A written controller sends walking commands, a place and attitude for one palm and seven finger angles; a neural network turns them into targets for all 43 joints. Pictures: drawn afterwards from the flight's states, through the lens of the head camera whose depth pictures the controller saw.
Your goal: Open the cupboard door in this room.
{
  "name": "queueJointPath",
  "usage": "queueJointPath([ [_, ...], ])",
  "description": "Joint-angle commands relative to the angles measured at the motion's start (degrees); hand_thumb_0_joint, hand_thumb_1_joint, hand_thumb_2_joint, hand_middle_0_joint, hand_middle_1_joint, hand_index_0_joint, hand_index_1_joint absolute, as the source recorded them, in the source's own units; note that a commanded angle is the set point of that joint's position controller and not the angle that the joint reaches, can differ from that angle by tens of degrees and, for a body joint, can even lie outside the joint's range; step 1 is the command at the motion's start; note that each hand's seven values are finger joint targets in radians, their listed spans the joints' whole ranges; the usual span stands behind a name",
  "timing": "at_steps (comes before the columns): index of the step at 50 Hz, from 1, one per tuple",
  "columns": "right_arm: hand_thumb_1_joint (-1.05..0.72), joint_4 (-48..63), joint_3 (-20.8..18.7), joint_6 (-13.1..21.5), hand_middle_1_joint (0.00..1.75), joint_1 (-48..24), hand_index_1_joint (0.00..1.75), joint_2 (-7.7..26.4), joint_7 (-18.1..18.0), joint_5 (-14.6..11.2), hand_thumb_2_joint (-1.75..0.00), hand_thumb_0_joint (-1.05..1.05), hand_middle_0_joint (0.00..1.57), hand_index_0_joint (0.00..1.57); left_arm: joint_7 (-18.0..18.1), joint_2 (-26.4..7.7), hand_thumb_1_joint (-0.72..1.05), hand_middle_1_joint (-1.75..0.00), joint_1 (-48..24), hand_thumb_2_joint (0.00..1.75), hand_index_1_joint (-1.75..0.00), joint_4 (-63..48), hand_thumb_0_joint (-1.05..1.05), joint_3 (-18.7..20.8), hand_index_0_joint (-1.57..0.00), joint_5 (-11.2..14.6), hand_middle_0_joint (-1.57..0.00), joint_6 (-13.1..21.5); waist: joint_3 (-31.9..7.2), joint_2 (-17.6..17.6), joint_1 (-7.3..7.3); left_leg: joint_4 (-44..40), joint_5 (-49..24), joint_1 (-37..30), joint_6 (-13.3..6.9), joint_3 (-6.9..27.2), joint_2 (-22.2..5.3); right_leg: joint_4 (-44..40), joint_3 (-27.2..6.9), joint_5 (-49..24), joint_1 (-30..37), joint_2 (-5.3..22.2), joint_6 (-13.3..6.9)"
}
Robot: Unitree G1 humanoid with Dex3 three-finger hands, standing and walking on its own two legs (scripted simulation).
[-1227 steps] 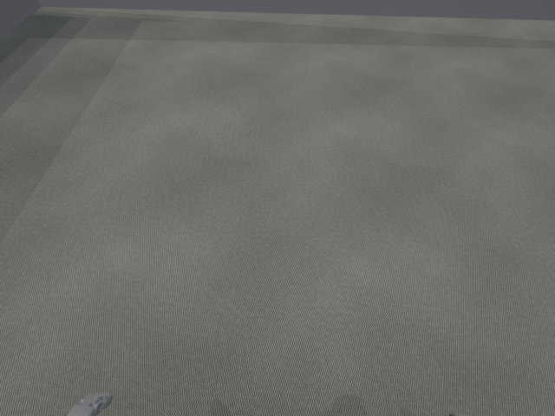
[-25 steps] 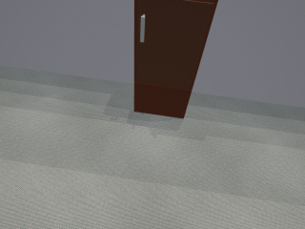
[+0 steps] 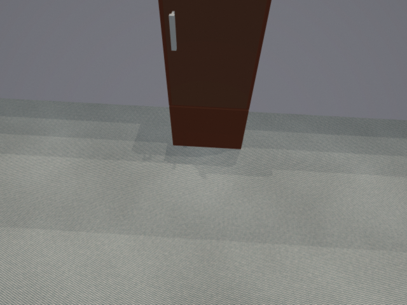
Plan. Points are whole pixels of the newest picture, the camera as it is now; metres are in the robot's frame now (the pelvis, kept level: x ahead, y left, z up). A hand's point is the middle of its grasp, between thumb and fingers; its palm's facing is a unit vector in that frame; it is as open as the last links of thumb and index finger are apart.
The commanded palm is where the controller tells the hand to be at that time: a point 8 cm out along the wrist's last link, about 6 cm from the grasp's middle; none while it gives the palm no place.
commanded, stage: look at it before walking up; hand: left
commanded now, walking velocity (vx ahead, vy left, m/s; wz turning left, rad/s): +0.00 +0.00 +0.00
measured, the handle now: (173, 31) +1.16 +0.19 +0.02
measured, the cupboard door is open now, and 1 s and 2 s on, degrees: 0 0 0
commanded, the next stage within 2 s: walk to a spot facing it in 0.50 s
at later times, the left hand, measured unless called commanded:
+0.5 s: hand out of the picture -0.03 +0.14 -0.18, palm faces +0.04 -0.99 -0.15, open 7.4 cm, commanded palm none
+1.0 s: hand out of the picture -0.01 +0.16 -0.20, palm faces +0.14 -0.98 -0.14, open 7.4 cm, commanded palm none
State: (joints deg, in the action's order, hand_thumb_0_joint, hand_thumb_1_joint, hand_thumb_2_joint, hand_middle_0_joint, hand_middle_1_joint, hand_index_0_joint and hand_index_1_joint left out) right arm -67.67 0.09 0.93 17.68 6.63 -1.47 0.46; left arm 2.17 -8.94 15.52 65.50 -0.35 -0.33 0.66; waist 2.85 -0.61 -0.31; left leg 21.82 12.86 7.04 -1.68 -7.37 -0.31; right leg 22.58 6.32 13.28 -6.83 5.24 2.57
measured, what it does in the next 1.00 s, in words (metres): steps on the spot: left foot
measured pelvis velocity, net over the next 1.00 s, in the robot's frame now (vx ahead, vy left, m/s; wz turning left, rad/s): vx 0.07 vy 0.01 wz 0.06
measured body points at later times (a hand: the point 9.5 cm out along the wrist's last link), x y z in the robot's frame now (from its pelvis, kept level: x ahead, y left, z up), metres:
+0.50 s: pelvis +0.00 -0.01 +0.00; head +0.01 -0.01 +0.45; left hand -0.03 +0.19 -0.17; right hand -0.01 -0.23 -0.16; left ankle -0.01 +0.09 -0.74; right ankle -0.01 -0.14 -0.74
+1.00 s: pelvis +0.07 +0.01 -0.02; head +0.08 +0.03 +0.43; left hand -0.02 +0.21 -0.19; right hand +0.07 -0.22 -0.17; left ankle +0.06 +0.10 -0.75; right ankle -0.01 -0.14 -0.74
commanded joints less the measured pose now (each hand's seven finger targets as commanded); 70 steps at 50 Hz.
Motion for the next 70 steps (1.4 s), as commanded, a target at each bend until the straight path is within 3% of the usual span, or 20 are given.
queueJointPath([
  [1, -0.90, 1.78, -1.28, 1.04, 0.30, 2.86, 0.30, 5.69, -0.41, -0.20, -0.90, 0.00, 0.20, 0.20, 0.48, -4.08, 0.90, -0.30, 5.51, 0.90, -0.30, -0.98, 0.00, 0.80, -0.20, -0.04, -0.20, 0.12, 1.99, 0.28, 1.02, -5.01, -9.96, 2.42, 0.59, 7.25, -7.28, -2.97, -3.04, -6.84, -0.97, 3.43, -1.97],
  [30, -0.90, 2.55, -1.91, 0.81, 0.30, 1.77, 0.30, 6.06, -0.56, -0.26, -0.90, 0.00, 0.20, 0.20, 0.37, -3.96, 0.90, -0.30, 6.67, 0.90, -0.30, -0.68, 0.00, 0.97, -0.20, -0.36, -0.20, 0.85, 2.40, 0.76, 0.32, -3.83, -5.84, 0.99, 0.51, 6.56, -6.92, -4.41, -4.74, -5.69, -4.11, 2.92, -2.84],
  [33, -0.90, 1.94, -1.84, 0.30, 0.30, 3.79, 0.30, 4.88, -0.30, 0.20, -0.90, 0.00, 0.20, 0.20, 0.16, -3.17, 0.90, -0.30, 7.36, 0.90, -0.30, -0.15, 0.00, 1.10, -0.20, -0.43, -0.20, 0.66, 1.08, 0.11, 0.07, -2.70, 5.25, 1.12, 0.87, 5.75, -6.08, -3.72, -4.17, 5.56, -4.25, 2.69, -2.93],
  [36, -0.90, 3.09, -2.61, -0.27, 0.30, 3.05, 0.30, 5.53, 0.13, 0.65, -0.90, 0.00, 0.20, 0.20, -0.77, -4.43, 0.90, -0.30, 7.40, 0.90, -0.30, -0.96, 0.00, 2.17, -0.20, -0.99, -0.20, 0.18, 5.47, 0.46, 0.49, -2.76, 18.89, 6.68, 0.10, 6.79, -6.03, -3.67, -4.31, 19.49, -8.51, 2.62, -3.49],
  [39, -0.90, 5.01, -2.78, -0.38, 0.30, 2.11, 0.30, 4.66, 0.57, 0.81, -0.90, 0.00, 0.20, 0.20, -1.13, -5.94, 0.90, -0.30, 9.72, 0.90, -0.30, -1.22, 0.00, 3.24, -0.20, -1.26, -0.20, 0.18, 9.24, -4.96, 1.87, 5.08, 20.91, 15.71, -0.04, 4.49, -3.51, -6.75, -8.97, 27.60, -6.97, 5.60, -5.56],
  [41, -0.90, 7.01, -2.68, -0.13, 0.30, -0.09, 0.30, 3.30, 1.06, 0.83, -0.90, 0.00, 0.20, 0.20, -0.74, -8.34, 0.90, -0.30, 13.50, 0.90, -0.30, -0.46, 0.00, 4.23, -0.20, -1.03, -0.20, 0.69, 9.08, -10.39, 3.45, 17.47, 14.56, 22.43, 0.52, 0.30, -2.33, -13.38, -18.60, 32.38, -1.96, 13.32, -9.40],
  [43, -0.90, 9.25, -2.93, 0.46, 0.30, -3.69, 0.30, 4.08, 1.55, 0.81, -0.90, 0.00, 0.20, 0.20, -0.60, -8.36, 0.90, -0.30, 15.03, 0.90, -0.30, -0.09, 0.00, 4.51, -0.20, -1.15, -0.20, 1.64, 9.15, -7.59, 4.14, 24.41, 15.38, 27.17, 0.56, 2.14, -4.42, -14.10, -21.43, 26.44, 1.27, 17.12, -12.25],
  [45, -0.90, 10.12, -3.06, 1.07, 0.30, -4.68, 0.30, 3.97, 1.95, 0.51, -0.90, 0.00, 0.20, 0.20, -0.52, -8.16, 0.90, -0.30, 13.32, 0.90, -0.30, -0.46, 0.00, 4.78, -0.20, -1.62, -0.20, 2.35, 8.93, -6.20, 3.27, 22.71, 16.28, 27.14, 0.53, 3.57, -6.34, -11.28, -17.75, 17.19, 1.62, 18.18, -12.53],
  [46, -0.90, 9.82, -3.01, 1.34, 0.30, -2.64, 0.30, 3.53, 2.06, 0.32, -0.90, 0.00, 0.20, 0.20, -0.59, -8.17, 0.90, -0.30, 10.99, 0.90, -0.30, -0.92, 0.00, 4.73, -0.20, -1.73, -0.20, 2.39, 7.41, -5.38, 1.51, 17.69, 15.20, 22.20, 0.44, 3.72, -6.46, -8.23, -13.77, 13.65, -0.65, 16.96, -11.39],
  [48, -0.90, 6.29, -3.09, 1.95, 0.30, 7.89, 0.30, 3.65, 1.93, 0.27, -0.90, 0.00, 0.20, 0.20, -1.16, -7.08, 0.90, -0.30, 5.38, 0.90, -0.30, -2.76, 0.00, 4.54, -0.20, -1.01, -0.20, 2.11, 2.92, 0.34, -3.72, 6.09, 6.92, 0.99, 0.56, 0.55, -3.23, 2.07, -2.65, 12.40, -12.29, 9.37, -7.19],
  [49, -0.90, 3.49, -4.10, 2.54, 0.30, 15.90, 0.30, 7.73, 1.32, 0.80, -0.90, 0.00, 0.20, 0.20, -1.80, -4.51, 0.90, -0.30, 3.89, 0.90, -0.30, -4.38, 0.00, 3.89, -0.20, -0.49, -0.20, 2.11, 0.69, 13.21, -6.71, -1.96, 14.31, -7.34, -1.89, 13.78, -9.18, 18.84, 3.05, 8.61, -20.77, 2.37, -3.94],
  [50, -0.90, 1.35, -5.72, 2.75, 0.30, 22.85, 0.30, 12.88, 0.46, 1.39, -0.90, 0.00, 0.20, 0.20, -2.12, -1.69, 0.90, -0.30, 1.21, 0.90, -0.30, -6.89, 0.00, 2.94, -0.20, -0.29, -0.20, 2.16, 1.35, 24.58, -8.51, -11.32, 15.30, -12.55, -6.01, 33.07, -20.85, 35.18, 4.84, 18.73, -33.29, -3.64, -1.41],
  [51, -0.90, 0.99, -5.48, 2.26, 0.30, 22.61, 0.30, 13.05, 0.15, 1.25, -0.90, 0.00, 0.20, 0.20, -1.85, -3.12, 0.90, -0.30, -1.41, 0.90, -0.30, -8.28, 0.00, 3.27, -0.20, -0.84, -0.20, 2.30, 2.58, 18.30, -7.77, -11.21, 10.79, -12.70, -8.30, 34.79, -23.88, 42.44, -1.58, 18.63, -36.19, -1.82, -3.16],
  [52, -0.90, 2.04, -4.73, 2.36, 0.30, 19.02, 0.30, 10.94, 0.10, 1.11, -0.90, 0.00, 0.20, 0.20, -1.88, -3.57, 0.90, -0.30, -1.56, 0.90, -0.30, -7.45, 0.00, 3.61, -0.20, -1.01, -0.20, 2.35, 3.41, 14.43, -6.15, -10.94, 8.48, -9.45, -8.69, 31.63, -23.30, 45.89, -3.65, 14.52, -36.71, 0.97, -3.73],
  [53, -0.90, 3.39, -4.29, 2.74, 0.30, 15.34, 0.30, 8.90, 0.13, 0.89, -0.90, 0.00, 0.20, 0.20, -2.28, -3.80, 0.90, -0.30, -2.62, 0.90, -0.30, -7.05, 0.00, 3.62, -0.20, -0.95, -0.20, 2.36, 5.03, 7.58, -4.89, -11.03, 5.63, -5.87, -9.47, 29.62, -23.03, 47.46, -4.12, 10.92, -36.67, 2.62, -3.57],
  [55, -0.90, 4.02, -3.61, 3.80, 0.30, 12.10, 0.30, 7.40, -0.06, 1.02, -0.90, 0.00, 0.20, 0.20, -2.79, -2.49, 0.90, -0.30, -2.15, 0.90, -0.30, -6.46, 0.00, 3.51, -0.20, -1.37, -0.20, 2.14, 6.30, 3.20, -2.68, -11.22, -3.31, -3.39, -7.72, 21.62, -20.29, 46.91, -4.53, 6.59, -34.68, 3.42, -2.67],
  [60, -0.90, 2.97, -3.29, 4.81, 0.30, 12.29, 0.30, 6.35, -0.48, 0.29, -0.90, 0.00, 0.20, 0.20, -3.34, -1.40, 0.90, -0.30, -3.61, 0.90, -0.30, -8.09, 0.00, 3.52, -0.20, -1.12, -0.20, 0.82, 3.88, 5.47, -0.57, -10.13, -23.51, -8.27, -4.91, 7.41, -15.10, 44.12, -1.54, 0.01, -37.23, 1.95, -1.25],
  [65, -0.90, 2.44, -3.27, 4.60, 0.30, 11.69, 0.30, 6.48, -0.67, 0.65, -0.90, 0.00, 0.20, 0.20, -3.82, -0.72, 0.90, -0.30, -12.17, 0.90, -0.30, -12.06, 0.00, 2.81, -0.20, -0.46, -0.20, 1.37, 5.42, 8.58, -1.39, -9.22, -35.68, -6.69, -3.53, 0.29, -12.33, 19.75, 3.02, -4.99, -27.49, -1.34, -2.49],
  [68, -0.90, 2.15, -4.08, 3.98, 0.30, 9.84, 0.30, 9.35, -0.81, 0.18, -0.90, 0.00, 0.20, 0.20, -3.01, -3.05, 0.90, -0.30, -3.09, 0.90, -0.30, -9.30, 0.00, 3.04, -0.20, -0.64, -0.20, 2.11, -0.25, 8.99, 2.54, 2.54, -50.65, -9.54, -2.85, 0.59, -14.04, 13.11, 3.46, -7.36, -14.27, -4.61, -4.80],
  [70, -0.90, 2.89, -4.39, 3.78, 0.30, 7.68, 0.30, 9.85, -0.43, -0.12, -0.90, 0.00, 0.20, 0.20, -2.59, -6.61, 0.90, -0.30, 9.63, 0.90, -0.30, -4.95, 0.00, 4.42, -0.20, -1.28, -0.20, 2.93, -6.08, 5.86, 8.48, 19.05, -42.42, -2.68, -0.34, -0.86, -11.60, 7.07, 2.55, -14.98, 4.37, -4.18, -6.02],
])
